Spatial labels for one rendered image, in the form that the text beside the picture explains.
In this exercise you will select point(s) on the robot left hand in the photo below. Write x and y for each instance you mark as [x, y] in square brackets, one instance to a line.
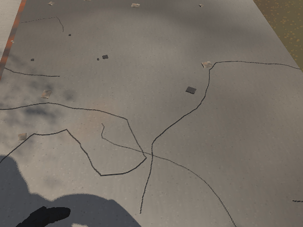
[43, 216]

